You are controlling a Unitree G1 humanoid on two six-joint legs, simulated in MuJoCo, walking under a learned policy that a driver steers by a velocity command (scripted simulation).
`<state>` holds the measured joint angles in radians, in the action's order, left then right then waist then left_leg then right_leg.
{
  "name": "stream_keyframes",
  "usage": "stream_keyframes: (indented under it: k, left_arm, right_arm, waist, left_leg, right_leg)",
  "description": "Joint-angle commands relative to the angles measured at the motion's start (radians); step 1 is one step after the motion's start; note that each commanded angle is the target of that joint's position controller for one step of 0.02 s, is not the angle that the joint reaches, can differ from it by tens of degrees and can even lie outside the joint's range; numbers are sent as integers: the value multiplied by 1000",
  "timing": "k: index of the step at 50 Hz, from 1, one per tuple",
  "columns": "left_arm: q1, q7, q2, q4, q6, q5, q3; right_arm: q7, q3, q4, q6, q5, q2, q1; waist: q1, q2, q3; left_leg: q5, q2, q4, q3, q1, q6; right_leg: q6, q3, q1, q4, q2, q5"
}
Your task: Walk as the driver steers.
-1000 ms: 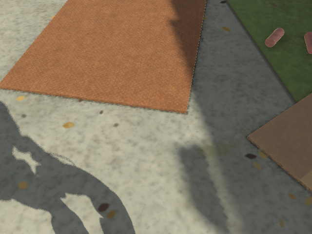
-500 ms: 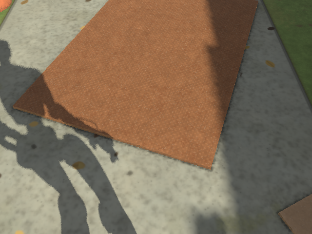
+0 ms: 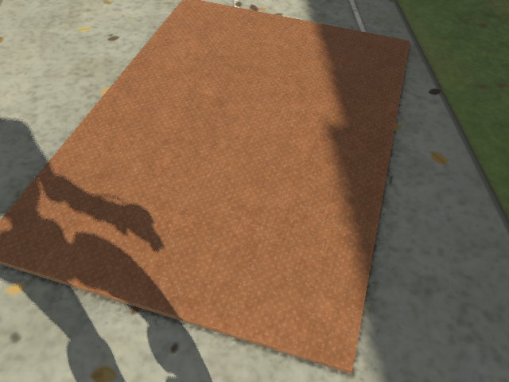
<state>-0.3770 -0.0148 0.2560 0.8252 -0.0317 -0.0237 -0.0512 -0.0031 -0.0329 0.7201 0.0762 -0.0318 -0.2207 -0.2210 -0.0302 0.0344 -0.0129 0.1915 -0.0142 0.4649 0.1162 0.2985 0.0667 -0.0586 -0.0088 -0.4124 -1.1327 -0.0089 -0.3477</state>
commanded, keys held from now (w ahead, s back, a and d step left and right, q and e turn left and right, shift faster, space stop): w+e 0.40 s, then w+q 0.60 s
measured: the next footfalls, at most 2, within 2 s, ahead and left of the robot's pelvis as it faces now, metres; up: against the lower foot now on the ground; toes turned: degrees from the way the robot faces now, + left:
right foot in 0.40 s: +0.33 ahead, -0.14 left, +0.00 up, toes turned -18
left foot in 0.94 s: +0.67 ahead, -0.05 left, +0.02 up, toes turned -1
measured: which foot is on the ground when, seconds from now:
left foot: down 0.00-0.42, up 0.44-0.92, down 0.94-1.00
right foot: up 0.00-0.38, down 0.40-0.96, up 0.98-1.00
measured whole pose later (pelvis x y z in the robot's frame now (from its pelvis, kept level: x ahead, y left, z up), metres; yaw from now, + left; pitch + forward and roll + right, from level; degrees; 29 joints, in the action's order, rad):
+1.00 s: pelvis +0.53 -0.09 -0.01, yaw -3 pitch +0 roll +0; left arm -0.36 0.01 0.22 0.90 -0.06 -0.02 -0.02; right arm 0.03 -0.05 0.76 0.03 -0.02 -0.24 -0.16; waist 0.00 0.01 -0.06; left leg 0.21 -0.08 0.69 0.11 0.50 0.15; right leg -0.04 0.12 -0.15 -1.03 -0.02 -0.40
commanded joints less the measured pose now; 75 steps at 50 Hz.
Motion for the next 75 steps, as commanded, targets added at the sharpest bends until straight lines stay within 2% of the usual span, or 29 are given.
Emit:
stream_keyframes:
  k: [1, 8, 14, 17, 19, 20, 21, 22, 23, 25, 27, 30, 35, 41, 45, 46, 47, 48, 49, 51, 53, 55, 57, 67, 70, 72, 73, 74, 75]
  left_arm:
    - [-32, -19, 42, -59, 20, -13, -17]
    - [186, -43, 18, -127, 27, -13, -11]
    - [371, -63, 12, -197, 19, -16, 4]
    - [347, -54, 27, -204, 22, -21, -5]
    - [191, -39, 62, -167, 13, -26, -26]
    - [30, -26, 99, -115, 3, -35, -47]
    - [-55, -11, 206, -101, 0, -46, -77]
    - [-40, -6, 259, -119, 5, -9, -86]
    - [-31, 6, 217, -103, 13, 5, -78]
    - [53, 14, 116, -79, -3, 2, -44]
    - [103, 13, 66, -68, -26, 4, -23]
    - [64, 8, 86, -34, -56, 5, -25]
    - [-1, 13, 74, 3, -67, 3, -16]
    - [-59, 32, 75, 51, -63, 4, -4]
    - [-20, 51, 141, 61, -52, -5, -12]
    - [0, 52, 160, 53, -44, -4, -16]
    - [28, 51, 170, 33, -42, 3, -16]
    - [-6, 33, 96, -35, -48, 32, 2]
    - [51, 19, 109, -64, -55, 3, -4]
    - [118, 7, 91, -96, -71, 7, 6]
    - [86, 13, 75, -92, -51, -12, 8]
    - [59, 9, 66, -90, -14, -28, 11]
    - [91, 4, 61, -106, 1, -26, 13]
    - [418, -7, 75, -226, -13, -11, 18]
    - [386, -10, 89, -229, -28, -8, 18]
    - [250, -2, 116, -188, -36, -7, 3]
    - [123, 8, 136, -148, -47, -12, -9]
    - [-19, 24, 193, -133, -57, -30, -24]
    - [-78, 30, 300, -127, -52, -46, -49]
  right_arm:
    - [-3, -26, -19, 35, 14, -87, -78]
    - [-2, -35, 45, 36, 12, -110, -148]
    - [-15, -46, 98, 20, 11, -151, -236]
    - [-24, -52, 116, 2, 8, -187, -236]
    - [-27, -59, 120, -16, 8, -221, -228]
    - [-26, -57, 108, -20, 13, -219, -210]
    - [-15, -29, 54, -14, 33, -120, -239]
    - [-4, -29, 8, -7, 26, -113, -209]
    - [-1, -36, -1, -7, 21, -139, -111]
    - [4, -23, 28, 3, 32, -105, -124]
    - [15, -24, 72, -32, 4, -100, -198]
    - [31, -32, 85, -56, 9, -90, -180]
    - [32, -36, 55, -58, 8, -83, -23]
    - [50, -5, -16, -56, -4, -37, 171]
    - [44, -23, 3, -55, 6, -78, 12]
    - [41, -37, 30, -49, 4, -104, -99]
    - [34, -60, 72, -41, -9, -152, -250]
    - [18, -108, 74, -49, -16, -294, -327]
    - [21, -105, 59, -54, 23, -296, -238]
    - [10, -87, 64, -58, 25, -222, -146]
    - [6, -65, 62, -45, 29, -153, -71]
    - [11, -60, 54, -24, 29, -147, -62]
    - [13, -66, 54, -16, 28, -174, -84]
    - [3, -81, 56, -21, 17, -212, -245]
    - [-7, -79, 48, -15, 14, -217, -223]
    - [-7, -76, 46, -8, 13, -226, -183]
    - [-1, -72, 53, -4, 18, -219, -175]
    - [6, -55, 40, 2, 25, -170, -185]
    - [7, -40, 20, 3, 52, -97, -300]
  waist:
    - [7, -116, 11]
    - [31, -101, -47]
    - [88, -97, -88]
    - [63, -127, -45]
    - [-9, -138, 58]
    - [-89, -90, 152]
    - [-97, 81, 269]
    - [-68, 152, 338]
    - [-86, -1, 233]
    - [0, -45, 57]
    - [58, -4, 29]
    - [62, 7, -1]
    - [22, 27, -63]
    - [-25, 27, -115]
    - [70, 89, 13]
    - [123, 85, 77]
    - [206, 27, 160]
    - [202, -211, 278]
    - [151, -191, 320]
    - [93, -19, 75]
    - [7, 1, -20]
    - [-9, -33, 3]
    - [-3, -51, 5]
    - [130, -99, -15]
    - [104, -116, -5]
    - [39, -119, 26]
    - [-26, -71, 83]
    - [-83, 10, 202]
    - [-39, 236, 294]
  left_leg:
    - [-127, 280, -307, -244, -122, 103]
    - [-252, 245, -331, -24, -185, 87]
    - [-402, 281, -280, 71, -326, 63]
    - [-796, 289, -120, 126, -404, 44]
    - [-949, 289, 157, 146, -395, 37]
    - [-786, 267, 395, 162, -267, 9]
    - [-250, 186, 730, 158, 107, -34]
    - [343, 6, 978, 4, 350, -68]
    - [230, 70, 980, -113, 428, -57]
    - [140, 130, 826, -123, 351, -37]
    - [108, 136, 756, -137, 237, -41]
    - [41, 109, 716, -157, 276, -38]
    - [-102, 88, 596, -169, 457, -38]
    - [-119, 66, 304, -20, 432, -1]
    - [68, -56, 249, 66, 183, 97]
    - [91, -85, 200, 52, 46, 127]
    - [76, -71, 91, -37, -189, 172]
    - [227, 222, -10, -538, -486, 333]
    - [149, 333, -178, -930, -531, 384]
    - [108, 298, -212, -681, -285, 310]
    - [-45, 188, -242, -498, -87, 233]
    - [-139, 130, -254, -407, -36, 226]
    - [-162, 100, -272, -370, -22, 224]
    - [-276, 119, -192, -460, -265, 184]
    - [-374, 145, -141, -472, -276, 145]
    - [-518, 140, -49, -464, -231, 106]
    - [-574, 86, 117, -414, -212, 82]
    - [-407, 30, 365, -352, -110, 56]
    - [136, -134, 666, -233, 181, 10]
  right_leg:
    - [14, -34, -162, -30, -65, 65]
    - [36, -6, -301, 184, -83, 305]
    - [-20, 107, -257, 438, -58, 295]
    - [-75, 172, -145, 490, 22, 139]
    - [-124, 179, 48, 543, 101, 54]
    - [-160, 128, 288, 624, 102, 103]
    - [-257, -267, 630, 663, -176, -32]
    - [-355, -747, 720, 825, -390, 128]
    - [-319, -568, 655, 835, -360, 240]
    - [-221, -303, 403, 860, -274, 438]
    - [-162, -163, 276, 912, -208, 474]
    - [-130, -67, 265, 959, -185, 528]
    - [-92, 37, 365, 997, -180, 544]
    - [-70, 145, 467, 998, -208, 709]
    - [-49, 219, 539, 701, -240, 1302]
    - [-53, 225, 502, 527, -241, 1297]
    - [-37, 240, 363, 276, -211, 1091]
    - [19, 253, -9, -176, -55, 488]
    - [26, 24, -213, -351, 81, -118]
    - [19, -49, -281, -261, -38, 12]
    - [40, -43, -184, -109, -89, 33]
    - [65, -25, -132, -38, -96, 55]
    - [90, 2, -146, 50, -96, 107]
    - [117, -11, -285, 449, -46, 288]
    - [76, -10, -155, 552, -25, 269]
    - [37, 12, 61, 612, 17, 205]
    - [12, 20, 221, 679, 24, 222]
    - [-36, -143, 430, 708, -135, 82]
    - [-149, -606, 654, 800, -381, -25]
